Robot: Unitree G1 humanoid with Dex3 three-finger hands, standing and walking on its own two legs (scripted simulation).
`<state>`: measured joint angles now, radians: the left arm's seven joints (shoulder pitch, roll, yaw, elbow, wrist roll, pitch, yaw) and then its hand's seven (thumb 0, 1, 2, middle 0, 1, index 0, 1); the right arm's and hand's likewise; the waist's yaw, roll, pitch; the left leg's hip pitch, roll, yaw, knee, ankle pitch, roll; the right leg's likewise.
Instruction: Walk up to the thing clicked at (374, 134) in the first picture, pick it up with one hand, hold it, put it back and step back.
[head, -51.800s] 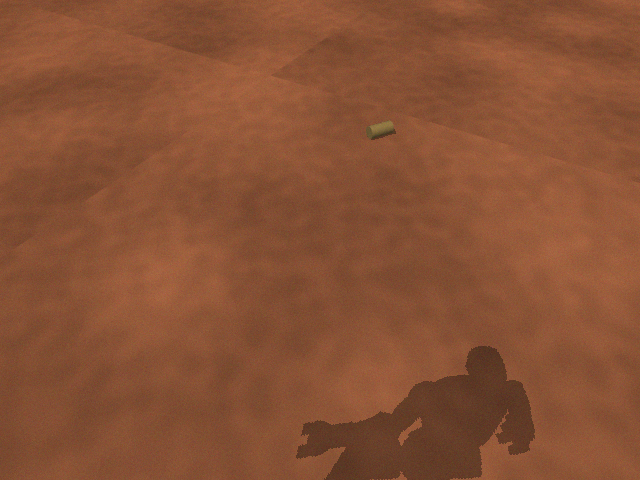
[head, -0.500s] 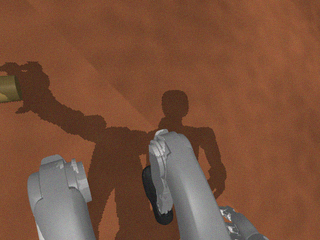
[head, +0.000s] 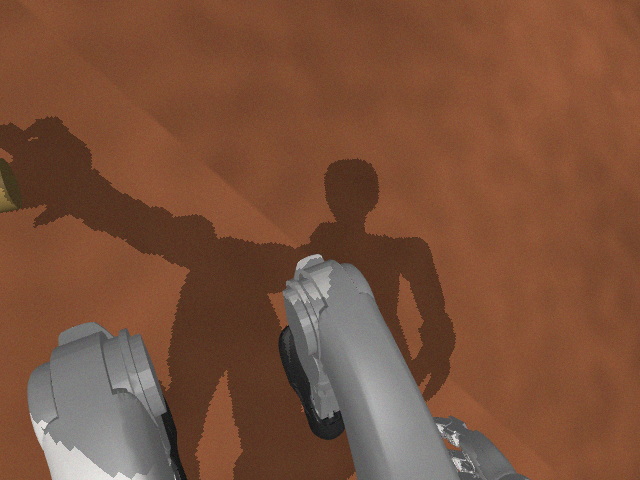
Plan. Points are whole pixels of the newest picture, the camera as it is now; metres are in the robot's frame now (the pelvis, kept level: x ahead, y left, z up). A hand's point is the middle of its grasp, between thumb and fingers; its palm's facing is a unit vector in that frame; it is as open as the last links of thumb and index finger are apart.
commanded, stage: approach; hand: left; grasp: from above
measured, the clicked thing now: out of the picture +0.52 +0.34 -0.29
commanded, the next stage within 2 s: close in in 0.02 s
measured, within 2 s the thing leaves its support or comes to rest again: neither
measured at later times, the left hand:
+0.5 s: hand out of the picture +0.49 +0.34 -0.20, palm faces -0.46 -0.07 -0.89, open 14.1 cm
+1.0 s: hand out of the picture +0.49 +0.33 -0.24, palm faces -0.45 -0.08 -0.89, open 14.4 cm
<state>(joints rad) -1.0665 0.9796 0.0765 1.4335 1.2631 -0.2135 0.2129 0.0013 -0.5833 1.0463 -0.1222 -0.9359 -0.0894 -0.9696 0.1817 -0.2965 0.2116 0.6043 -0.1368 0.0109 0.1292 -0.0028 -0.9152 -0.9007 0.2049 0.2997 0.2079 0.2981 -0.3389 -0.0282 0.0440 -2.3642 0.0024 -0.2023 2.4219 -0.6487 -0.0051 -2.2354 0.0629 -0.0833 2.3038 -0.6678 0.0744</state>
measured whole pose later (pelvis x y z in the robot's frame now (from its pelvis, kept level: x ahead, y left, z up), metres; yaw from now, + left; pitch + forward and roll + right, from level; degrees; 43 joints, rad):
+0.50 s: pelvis +0.00 +0.01 +0.00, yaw -2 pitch +31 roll -14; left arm -1.11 1.02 0.06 1.53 1.35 -0.29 0.34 0.00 -0.54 1.03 -0.13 -0.94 -0.11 -0.96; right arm 0.14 -0.30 0.24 0.59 -0.18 -0.01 0.13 0.00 -0.91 -0.90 0.20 0.30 0.21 0.30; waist -0.36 -0.08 0.06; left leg -2.37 0.00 -0.23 2.46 -0.66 0.00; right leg -2.22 0.07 -0.11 2.31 -0.67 0.06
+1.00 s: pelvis +0.00 +0.00 -0.02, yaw -3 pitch +30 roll -15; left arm -1.10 1.11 0.11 1.60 1.36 -0.28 0.44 0.00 -0.58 1.05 -0.10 -0.92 -0.07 -0.96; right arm 0.14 -0.32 0.30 0.59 -0.21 -0.08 0.13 0.00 -0.91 -0.91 0.20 0.30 0.21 0.30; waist -0.39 -0.13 0.13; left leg -2.37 0.01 -0.27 2.51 -0.68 -0.01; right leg -2.23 0.08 -0.13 2.34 -0.67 0.07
